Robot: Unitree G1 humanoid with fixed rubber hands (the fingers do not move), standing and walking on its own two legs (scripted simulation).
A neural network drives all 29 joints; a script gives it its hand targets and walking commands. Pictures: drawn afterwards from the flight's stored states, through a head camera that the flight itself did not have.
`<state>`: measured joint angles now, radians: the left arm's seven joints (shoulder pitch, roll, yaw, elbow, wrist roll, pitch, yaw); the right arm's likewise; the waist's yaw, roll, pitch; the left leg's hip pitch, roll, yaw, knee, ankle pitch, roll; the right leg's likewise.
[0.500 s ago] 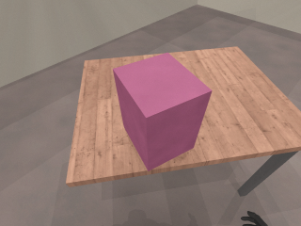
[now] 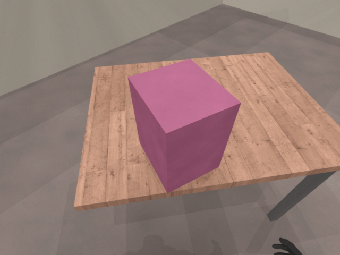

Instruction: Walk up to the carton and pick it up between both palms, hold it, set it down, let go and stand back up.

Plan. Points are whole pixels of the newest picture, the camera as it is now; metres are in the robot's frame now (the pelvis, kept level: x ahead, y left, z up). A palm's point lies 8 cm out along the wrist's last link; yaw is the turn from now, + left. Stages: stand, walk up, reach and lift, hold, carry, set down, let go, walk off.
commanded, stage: stand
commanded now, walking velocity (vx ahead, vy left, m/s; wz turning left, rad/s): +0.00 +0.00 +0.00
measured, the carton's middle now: (178, 127) +0.43 -0.01 +0.04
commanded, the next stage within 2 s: walk up in 0.68 s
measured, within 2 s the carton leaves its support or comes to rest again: neither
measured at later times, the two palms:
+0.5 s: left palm out of the picture +0.06 +0.27 -0.13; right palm out of the picture +0.10 -0.28 -0.10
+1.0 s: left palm out of the picture +0.07 +0.27 -0.13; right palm out of the picture +0.10 -0.30 -0.10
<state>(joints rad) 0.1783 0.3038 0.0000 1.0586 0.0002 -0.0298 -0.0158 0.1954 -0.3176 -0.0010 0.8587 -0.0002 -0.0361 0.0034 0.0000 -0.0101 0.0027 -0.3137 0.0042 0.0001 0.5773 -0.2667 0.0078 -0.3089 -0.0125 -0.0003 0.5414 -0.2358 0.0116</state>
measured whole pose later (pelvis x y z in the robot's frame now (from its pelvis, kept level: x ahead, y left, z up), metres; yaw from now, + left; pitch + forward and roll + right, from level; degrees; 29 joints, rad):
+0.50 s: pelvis +0.00 +0.00 +0.00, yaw +0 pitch +0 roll -1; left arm 0.18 0.30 0.00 1.07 0.00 -0.03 -0.02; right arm 0.20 -0.32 0.00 0.86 0.00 -0.03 0.00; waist 0.00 -0.01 -0.01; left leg -0.31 0.00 0.00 0.58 -0.27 0.01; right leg -0.31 -0.01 0.00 0.54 -0.24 0.01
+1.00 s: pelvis +0.00 -0.01 +0.00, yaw +0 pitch +0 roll +0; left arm 0.18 0.33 0.00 1.01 0.00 0.03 -0.04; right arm 0.21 -0.32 -0.03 0.86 0.00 -0.06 -0.04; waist 0.00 -0.03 0.01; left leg -0.31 0.01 0.00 0.57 -0.27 0.01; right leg -0.33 -0.01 0.00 0.60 -0.31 0.01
